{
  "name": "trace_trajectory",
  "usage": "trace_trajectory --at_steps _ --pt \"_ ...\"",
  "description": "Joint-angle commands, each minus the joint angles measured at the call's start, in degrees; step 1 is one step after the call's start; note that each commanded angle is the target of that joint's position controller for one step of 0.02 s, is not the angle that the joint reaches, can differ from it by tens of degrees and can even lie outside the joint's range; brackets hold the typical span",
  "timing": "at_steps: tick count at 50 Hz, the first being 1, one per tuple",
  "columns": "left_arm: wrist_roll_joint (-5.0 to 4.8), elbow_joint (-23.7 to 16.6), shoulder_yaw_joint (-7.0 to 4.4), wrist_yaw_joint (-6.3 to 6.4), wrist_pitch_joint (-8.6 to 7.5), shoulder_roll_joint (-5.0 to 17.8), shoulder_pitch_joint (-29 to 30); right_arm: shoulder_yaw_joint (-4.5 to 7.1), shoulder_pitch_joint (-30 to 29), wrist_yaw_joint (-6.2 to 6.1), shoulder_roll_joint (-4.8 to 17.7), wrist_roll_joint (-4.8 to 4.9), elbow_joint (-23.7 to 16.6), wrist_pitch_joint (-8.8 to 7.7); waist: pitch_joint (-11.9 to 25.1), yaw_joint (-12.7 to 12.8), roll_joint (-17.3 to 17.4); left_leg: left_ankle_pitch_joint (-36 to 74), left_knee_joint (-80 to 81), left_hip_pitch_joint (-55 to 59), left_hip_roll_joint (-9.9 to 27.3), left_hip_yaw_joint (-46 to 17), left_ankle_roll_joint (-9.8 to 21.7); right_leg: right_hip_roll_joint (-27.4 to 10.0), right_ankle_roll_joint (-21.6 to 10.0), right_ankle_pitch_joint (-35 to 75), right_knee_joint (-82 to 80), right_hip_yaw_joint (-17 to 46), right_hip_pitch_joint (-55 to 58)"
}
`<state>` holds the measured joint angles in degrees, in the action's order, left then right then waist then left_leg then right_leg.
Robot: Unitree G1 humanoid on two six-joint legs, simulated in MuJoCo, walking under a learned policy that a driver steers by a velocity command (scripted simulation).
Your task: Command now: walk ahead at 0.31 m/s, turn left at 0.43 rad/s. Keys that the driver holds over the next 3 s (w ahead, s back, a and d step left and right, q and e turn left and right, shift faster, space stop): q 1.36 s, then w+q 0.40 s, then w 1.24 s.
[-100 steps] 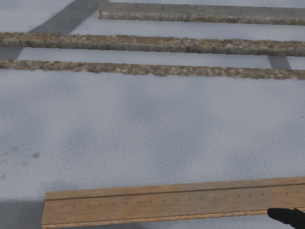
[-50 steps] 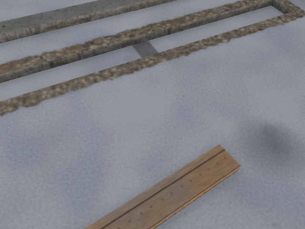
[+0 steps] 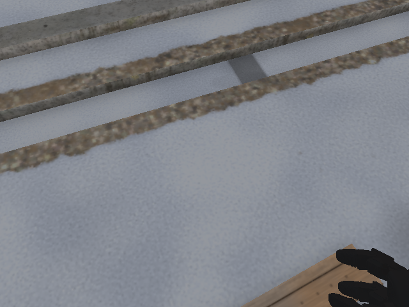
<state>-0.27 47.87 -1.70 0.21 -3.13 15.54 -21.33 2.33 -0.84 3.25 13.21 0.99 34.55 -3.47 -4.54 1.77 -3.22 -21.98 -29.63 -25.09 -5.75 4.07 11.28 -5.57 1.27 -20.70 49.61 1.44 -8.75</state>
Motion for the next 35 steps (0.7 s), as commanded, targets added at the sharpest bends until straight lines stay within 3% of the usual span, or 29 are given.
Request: trace_trajectory --at_steps 1,2,3,6,7,10,13,15,16,17,18,19,20,21,23,24,26,28,30,31,32,33,34,35 --pt "-1.33 -9.7 -1.82 -0.52 -3.0 8.0 10.4 3.92 15.7 -2.11 10.5 -1.94 0.1 0.98 19.7 -8.3 5.7 43.3 5.9 43.5 20.0 -24.3 6.3 0.9 -0.4 -6.9 21.4 5.8 -29.8" --pt "-1.55 -9.8 -1.77 -0.27 -2.62 7.4 11.0 3.74 12.2 -2.22 9.6 -1.29 -0.4 0.86 14.8 -5.8 2.3 38.0 7.9 36.2 17.7 -22.3 4.9 0.1 0.0 -4.1 17.7 4.5 -30.2" --pt "-1.0 -9.4 -2.0 0.12 -1.87 6.9 10.6 3.4 9.5 -2.4 8.4 -0.8 -1.1 0.89 12.2 -4.0 2.6 33.8 9.6 29.9 15.9 -20.6 4.1 -0.2 0.7 -2.4 15.1 3.6 -28.4" --pt "-0.1 -8.3 -1.83 -0.04 0.88 4.8 6.6 3.28 4.4 -2.83 8.4 -0.95 -2.8 2.01 8.3 0.6 7.5 30.4 12.2 12.2 11.9 -16.1 4.3 2.6 4.5 0.8 8.3 0.5 -18.7" --pt "0.15 -8.3 -1.77 0.2 1.51 4.6 6.6 3.41 3.8 -3.2 9.0 -1.32 -3.1 2.48 8.2 0.9 9.2 30.3 11.5 9.7 11.3 -15.2 4.4 3.8 5.5 2.2 5.8 -0.2 -17.2" --pt "1.01 -8.9 -1.62 0.51 2.68 5.0 8.8 3.72 2.9 -4.49 10.6 -0.94 -3.9 4.08 10.4 1.0 10.4 26.6 7.0 5.8 10.1 -15.1 2.7 5.0 6.2 8.7 -1.3 0.4 -12.2" --pt "0.14 -11.5 -1.76 0.36 3.32 6.0 13.4 3.7 3.5 -5.45 11.2 -0.28 -3.7 5.43 11.3 0.4 10.5 22.1 1.3 6.5 10.8 -19.4 0.8 4.7 5.9 8.7 -8.8 2.4 -10.3" --pt "-0.18 -9.8 -2.65 0.26 3.22 6.5 7.1 2.92 2.3 -5.45 9.6 -0.33 -4.1 6.23 12.9 3.4 11.0 17.5 -4.5 3.9 9.9 -19.9 -1.0 6.0 4.4 10.2 -15.7 -1.7 -0.8" --pt "0.37 -8.4 -3.16 0.14 2.93 6.8 4.9 2.22 5.2 -5.48 6.8 -0.54 -3.4 6.44 13.0 3.3 6.4 7.8 -12.0 0.8 5.4 -16.6 -4.0 5.2 3.3 13.3 -19.3 -1.8 5.3" --pt "2.37 -8.5 -3.47 0.0 2.5 9.8 6.2 1.55 11.3 -5.34 4.1 0.65 -4.4 6.8 13.9 -1.0 -11.0 -13.7 -22.3 -11.7 -1.5 -14.3 -8.0 -8.3 -5.2 15.5 -24.0 18.7 12.9" --pt "2.06 -11.6 -3.07 0.58 2.55 9.0 13.8 2.34 15.8 -5.46 7.7 1.04 -2.8 6.99 12.5 -3.9 -12.8 -14.5 -34.5 -13.6 0.0 -15.1 -10.6 -16.4 -10.0 18.6 -27.7 26.1 8.1" --pt "1.86 -14.0 -2.13 1.35 2.64 6.5 17.7 3.66 14.5 -5.89 10.9 1.11 -2.0 7.36 10.9 -3.6 -8.1 -11.0 -42.5 -13.6 0.6 -14.3 -12.7 -15.7 -10.2 23.1 -27.8 21.0 3.2" --pt "1.68 -14.5 -1.68 1.81 2.99 5.9 19.9 4.04 14.7 -6.48 11.4 1.13 -1.9 8.08 11.2 -5.0 -6.3 -8.7 -48.7 -13.5 1.3 -11.6 -14.4 -14.1 -9.7 23.8 -27.8 16.5 0.6" --pt "1.36 -14.7 -1.44 2.16 3.23 5.7 21.3 4.29 16.1 -6.91 12.1 0.46 -1.6 8.82 11.8 -5.8 -5.3 -5.4 -54.2 -11.7 2.0 -9.8 -15.9 -13.1 -9.4 25.1 -27.9 12.5 -2.4" --pt "1.7 -15.5 -1.05 2.98 3.3 6.9 25.3 4.97 21.3 -6.54 13.6 0.21 -1.9 10.42 14.3 -10.7 -7.4 0.7 -59.1 -1.7 3.4 -5.7 -17.5 -9.8 -7.3 24.2 -28.4 3.4 -9.8" --pt "1.31 -15.9 -1.06 3.11 3.38 7.2 27.1 4.96 23.6 -6.44 13.3 0.54 -2.1 10.85 14.8 -12.4 -7.9 1.5 -57.0 1.7 4.5 -4.2 -17.1 -8.8 -6.0 21.9 -28.4 0.5 -10.8" --pt "1.02 -16.7 -1.37 3.46 3.62 7.4 27.9 4.51 24.4 -6.01 12.1 0.31 -2.4 11.21 14.9 -12.8 -6.3 0.5 -45.3 6.2 7.1 -2.6 -14.6 -7.9 -4.1 18.4 -27.2 -3.5 -9.1" --pt "1.01 -16.1 -2.66 3.26 4.14 9.2 25.7 3.87 23.1 -4.7 9.7 -0.24 -2.5 11.28 14.3 -10.9 -5.8 -4.8 -27.9 9.8 9.9 -1.0 -11.0 -8.7 -3.9 12.9 -25.1 -5.3 -5.2" --pt "0.03 -14.6 -3.85 2.99 4.9 9.1 22.8 4.15 25.3 -3.1 8.9 -0.13 -0.4 11.33 11.9 -8.6 -2.2 -8.7 -13.3 12.0 11.4 0.8 -7.8 -10.1 -4.6 6.2 -19.4 -4.5 -3.3" --pt "-0.62 -13.9 -3.85 3.14 5.36 7.7 23.7 4.1 31.0 -2.79 7.4 0.49 2.5 11.17 9.3 -10.4 1.7 -3.2 -3.7 16.9 10.4 3.7 -6.3 -8.6 -4.0 3.6 -11.3 -7.0 -9.2" --pt "-0.45 -13.2 -3.07 2.92 5.53 4.2 23.7 3.52 37.0 -3.22 4.8 0.86 6.3 10.57 4.6 -12.2 7.3 -2.3 2.0 19.0 7.2 3.8 -4.9 -5.1 -2.8 1.3 1.8 -10.7 -17.1" --pt "-0.51 -14.5 -2.37 1.84 5.94 -0.3 24.1 2.44 39.8 -3.0 4.0 -0.49 8.1 9.54 0.9 -9.7 19.1 13.6 -6.4 21.6 11.6 -13.0 -0.9 -0.1 0.4 -19.6 27.2 -9.0 -39.0" --pt "-1.08 -16.1 -1.74 0.75 5.0 -2.7 18.2 1.91 26.2 -2.84 10.6 -0.91 1.4 7.56 1.9 1.2 26.7 45.1 -0.3 11.3 18.9 -31.6 5.1 3.6 2.5 -20.9 39.2 -2.0 -45.7" --pt "-1.92 -21.3 -1.8 0.89 3.72 0.6 23.4 5.48 17.6 -3.13 21.4 -3.87 -4.2 5.16 2.4 -0.4 26.5 20.0 20.0 0.9 27.5 -51.4 12.2 4.7 2.6 -16.9 37.8 1.4 -43.3"
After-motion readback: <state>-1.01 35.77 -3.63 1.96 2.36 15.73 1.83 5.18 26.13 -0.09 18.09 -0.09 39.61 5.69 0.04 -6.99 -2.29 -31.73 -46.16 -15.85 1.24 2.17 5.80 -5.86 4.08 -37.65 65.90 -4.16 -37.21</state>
